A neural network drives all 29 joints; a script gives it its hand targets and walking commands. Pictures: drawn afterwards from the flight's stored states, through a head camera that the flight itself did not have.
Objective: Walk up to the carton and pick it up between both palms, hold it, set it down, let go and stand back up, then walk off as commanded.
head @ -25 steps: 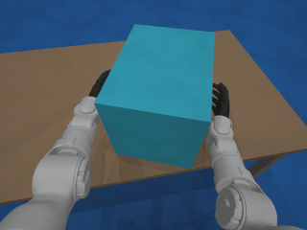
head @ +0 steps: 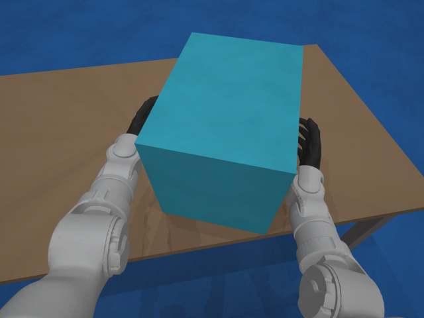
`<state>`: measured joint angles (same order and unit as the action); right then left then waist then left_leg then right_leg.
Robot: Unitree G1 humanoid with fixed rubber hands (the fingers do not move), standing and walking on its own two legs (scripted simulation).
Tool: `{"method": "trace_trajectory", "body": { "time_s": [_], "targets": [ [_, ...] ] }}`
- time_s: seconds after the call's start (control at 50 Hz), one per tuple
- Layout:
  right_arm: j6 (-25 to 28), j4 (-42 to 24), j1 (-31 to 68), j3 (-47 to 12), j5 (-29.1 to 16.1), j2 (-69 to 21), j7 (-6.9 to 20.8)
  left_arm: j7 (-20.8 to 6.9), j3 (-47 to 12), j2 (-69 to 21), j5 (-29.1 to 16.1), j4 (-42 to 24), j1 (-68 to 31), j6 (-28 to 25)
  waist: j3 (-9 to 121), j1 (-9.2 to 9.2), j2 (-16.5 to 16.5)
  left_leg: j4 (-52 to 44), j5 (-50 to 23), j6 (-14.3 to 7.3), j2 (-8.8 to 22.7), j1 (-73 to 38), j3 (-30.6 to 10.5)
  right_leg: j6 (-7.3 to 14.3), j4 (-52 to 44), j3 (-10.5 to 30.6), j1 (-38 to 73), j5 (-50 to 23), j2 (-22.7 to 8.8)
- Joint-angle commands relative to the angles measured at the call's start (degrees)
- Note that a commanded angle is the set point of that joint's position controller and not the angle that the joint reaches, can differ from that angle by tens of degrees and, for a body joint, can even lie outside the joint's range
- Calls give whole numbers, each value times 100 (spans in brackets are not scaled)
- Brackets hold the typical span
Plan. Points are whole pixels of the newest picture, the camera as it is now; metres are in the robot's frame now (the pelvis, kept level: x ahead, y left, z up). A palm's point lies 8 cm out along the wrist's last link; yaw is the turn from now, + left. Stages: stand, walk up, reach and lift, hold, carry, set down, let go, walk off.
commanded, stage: reach and lift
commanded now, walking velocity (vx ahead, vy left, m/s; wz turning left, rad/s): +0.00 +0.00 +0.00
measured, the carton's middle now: (228, 134) +0.47 -0.05 +0.06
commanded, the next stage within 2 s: none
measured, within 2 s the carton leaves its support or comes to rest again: neither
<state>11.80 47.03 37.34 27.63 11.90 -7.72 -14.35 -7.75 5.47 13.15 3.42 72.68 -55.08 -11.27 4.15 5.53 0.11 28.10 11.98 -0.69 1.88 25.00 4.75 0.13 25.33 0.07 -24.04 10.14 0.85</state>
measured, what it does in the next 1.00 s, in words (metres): stands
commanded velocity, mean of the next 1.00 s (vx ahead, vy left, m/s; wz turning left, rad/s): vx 0.00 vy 0.00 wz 0.00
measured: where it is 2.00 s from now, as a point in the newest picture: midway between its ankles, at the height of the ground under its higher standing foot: outside the picture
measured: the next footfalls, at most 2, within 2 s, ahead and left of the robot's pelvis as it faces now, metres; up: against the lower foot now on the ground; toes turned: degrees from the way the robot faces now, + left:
none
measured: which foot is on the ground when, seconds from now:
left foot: down 0.00-1.00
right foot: down 0.00-1.00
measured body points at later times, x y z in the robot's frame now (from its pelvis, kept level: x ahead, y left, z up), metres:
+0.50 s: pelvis -0.01 +0.00 +0.00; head +0.03 +0.00 +0.45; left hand +0.45 +0.10 +0.11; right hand +0.36 -0.22 +0.08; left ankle +0.02 +0.10 -0.74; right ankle +0.02 -0.12 -0.74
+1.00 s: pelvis -0.01 -0.01 +0.00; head +0.00 +0.00 +0.45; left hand +0.44 +0.11 +0.14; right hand +0.37 -0.22 +0.11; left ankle +0.02 +0.10 -0.74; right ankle +0.02 -0.12 -0.74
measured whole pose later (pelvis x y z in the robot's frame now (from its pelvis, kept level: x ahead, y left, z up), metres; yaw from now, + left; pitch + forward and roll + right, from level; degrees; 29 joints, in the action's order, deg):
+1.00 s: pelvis -0.01 -0.01 +0.00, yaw +0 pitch +8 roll +0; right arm 5.2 45.6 37.1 15.8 -2.7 0.0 -12.9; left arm -1.7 5.5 9.3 -0.4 53.1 -47.1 1.6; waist 8.1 5.5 0.2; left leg 26.0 9.7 -0.7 1.8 24.1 4.7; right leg 0.1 25.2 0.1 -24.0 9.0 0.9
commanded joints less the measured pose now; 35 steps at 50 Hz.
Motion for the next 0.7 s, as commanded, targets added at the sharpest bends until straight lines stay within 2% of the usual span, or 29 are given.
{"method": "trace_trajectory", "body": {
  "time_s": [0.0, 0.02, 0.04, 0.06, 0.08, 0.1, 0.14, 0.16, 0.18, 0.2, 0.22, 0.24, 0.28, 0.32, 0.34, 0.38, 0.42, 0.44, 0.46, 0.48, 0.5, 0.52, 0.54, 0.56, 0.6, 0.62, 0.64, 0.66, 0.68],
  "targets": [
    [864, -638, 4154, -2937, 298, -3212, 1098, -136, -730, -4064, 320, -1636, -3594, -854, 4702, -45, 520, -93, -2853, 364, -61, -2256, -355, -145, -319, -267, 1908, -3120, 55],
    [873, -297, 3955, -2882, 334, -3227, 1108, -99, -871, -4118, 288, -1852, -3741, -879, 4638, 32, 711, -97, -2834, 434, -36, -2387, -379, -141, -323, -343, 1862, -3014, 59],
    [849, 68, 3830, -2656, 433, -2932, 1100, -86, -619, -3825, 438, -1475, -3744, -840, 4446, 67, 737, -123, -2740, 414, 24, -2485, -432, -115, -426, -352, 1578, -2583, 66],
    [948, -299, 4116, -2744, 367, -2958, 1171, -32, -675, -4025, 377, -1709, -3717, -915, 4619, -82, 742, -63, -3098, 434, 35, -2718, -396, -103, -427, -405, 1356, -2535, 121],
    [1014, -357, 4262, -2757, 388, -2959, 1218, 14, -762, -3985, 299, -1995, -4078, -967, 4999, -79, 828, -66, -3109, 465, 60, -2840, -419, -76, -460, -462, 1252, -2426, 170],
    [1021, -356, 4240, -2747, 472, -2866, 1240, 55, -663, -3932, 403, -1917, -3939, -994, 4868, -62, 575, -59, -2983, 435, 65, -2883, -404, -91, -517, -474, 1143, -2313, 173],
    [1151, -219, 4254, -2746, 466, -2849, 1226, 128, -934, -4053, 277, -2175, -4134, -1057, 5077, -47, 881, -49, -3106, 506, 44, -2965, -343, -40, -471, -472, 1113, -2297, 179],
    [1171, -37, 4111, -2661, 528, -2698, 1239, 129, -637, -3883, 477, -1933, -3852, -1000, 4646, -114, 739, -129, -3134, 471, 73, -2949, -371, -15, -549, -487, 1114, -2161, 178],
    [1263, -347, 4224, -2726, 504, -2767, 1232, 133, -890, -3879, 262, -2057, -4068, -1109, 5081, -50, 605, -98, -3095, 474, 57, -2902, -330, -69, -488, -486, 1203, -2488, 143],
    [1241, -76, 4261, -2631, 586, -2716, 1283, 119, -620, -3823, 446, -1619, -3954, -1077, 4729, -179, 521, -181, -2601, 409, -20, -2608, -253, -89, -590, -416, 1223, -2148, 108],
    [1221, 42, 4201, -2606, 591, -2772, 1235, 85, -697, -3728, 406, -1683, -4140, -1123, 4645, -135, 559, -212, -2411, 381, -49, -2471, -221, -120, -556, -375, 1310, -2113, 66],
    [1339, -255, 4283, -2810, 423, -2865, 1288, 172, -850, -3855, 287, -1944, -3986, -1200, 5058, -274, 603, -229, -2737, 417, -22, -2563, -264, -83, -435, -418, 1369, -2331, 107],
    [1395, -317, 4187, -3022, 312, -2824, 1310, 209, -915, -3798, 177, -2061, -3964, -1217, 5272, -296, 530, -188, -2977, 404, -5, -2495, -243, -122, -322, -388, 1694, -2828, 141],
    [1437, -37, 4020, -2827, 381, -2719, 1314, 222, -830, -3767, 311, -1849, -3793, -1216, 4858, -240, 510, -271, -2897, 420, 4, -2590, -256, -92, -415, -479, 1521, -2480, 129],
    [1380, -2, 4034, -2920, 359, -2714, 1364, 226, -676, -3780, 369, -1779, -3735, -1176, 4612, -421, 439, -374, -2726, 326, -31, -2518, -171, -81, -511, -444, 1547, -2117, 146],
    [1482, -107, 4163, -3003, 207, -2653, 1373, 313, -951, -3859, 207, -2028, -3736, -1218, 4962, -375, 566, -309, -2788, 399, -19, -2724, -191, -96, -455, -515, 1388, -2163, 161],
    [1277, -92, 4205, -3079, 321, -2733, 1421, 338, -970, -3826, 232, -2234, -4037, -1112, 4810, -443, 463, -371, -2587, 343, -52, -2522, -113, -132, -514, -461, 1470, -2037, 117],
    [1204, 148, 4104, -2998, 222, -2537, 1438, 368, -954, -3778, 246, -1952, -3759, -997, 4706, -399, 600, -414, -2608, 417, -27, -2741, -179, -78, -559, -492, 1238, -1933, 144],
    [1276, -206, 4290, -3053, 180, -2658, 1438, 386, -1231, -3991, 81, -2396, -3933, -1012, 5011, -387, 636, -320, -2887, 440, 67, -2945, -254, -69, -487, -533, 1080, -2006, 179],
    [1250, -342, 4238, -3334, 19, -2652, 1490, 474, -1132, -3962, 56, -2516, -3642, -1030, 5218, -632, 645, -289, -3020, 432, 14, -2994, -185, -69, -547, -504, 1199, -2030, 159],
    [1258, -505, 4462, -3285, 56, -2694, 1486, 449, -1204, -3942, -54, -2646, -3967, -1054, 5241, -535, 477, -306, -2826, 361, -14, -2856, -141, -120, -523, -522, 1175, -2033, 174],
    [1150, -233, 4131, -3199, 197, -2647, 1449, 420, -1170, -3726, 13, -2569, -3974, -984, 4844, -450, 316, -340, -2598, 322, -25, -2710, -138, -145, -545, -479, 1248, -2024, 140],
    [1087, -315, 4348, -3285, 124, -2723, 1482, 386, -1114, -3802, 45, -2480, -3939, -917, 4856, -541, 200, -466, -2317, 257, -85, -2633, -41, -160, -598, -418, 1456, -1895, 57],
    [1073, -558, 4222, -3511, 21, -2804, 1469, 414, -1347, -3824, -143, -2915, -3730, -917, 5051, -579, 358, -374, -2724, 308, -57, -2787, -111, -168, -442, -434, 1506, -2314, 104],
    [985, -837, 4333, -3748, -148, -2869, 1500, 427, -1262, -3732, -130, -2860, -3763, -835, 5202, -718, 301, -425, -2516, 232, -119, -2672, -45, -217, -480, -308, 1660, -2183, 63],
    [882, -810, 4128, -3848, -289, -2853, 1503, 437, -1365, -3871, -129, -2764, -3334, -700, 5299, -642, 374, -393, -2671, 247, -105, -2734, -170, -173, -462, -318, 1595, -2357, 71],
    [821, -951, 4198, -3823, -218, -2926, 1462, 415, -1384, -3781, -225, -3002, -3868, -742, 5295, -652, 144, -424, -2541, 161, -165, -2500, -61, -252, -436, -252, 1816, -2450, 15],
    [723, -931, 4337, -3834, -287, -2847, 1475, 406, -1437, -3829, -309, -3141, -4090, -702, 5169, -609, 140, -528, -2162, 144, -195, -2375, -116, -256, -521, -266, 1709, -2110, 0],
    [586, -836, 4081, -3891, -305, -2951, 1474, 403, -1487, -3907, -307, -2998, -3768, -578, 5132, -546, 143, -506, -2238, 154, -157, -2516, -165, -279, -480, -283, 1665, -2161, 45]
  ]
}}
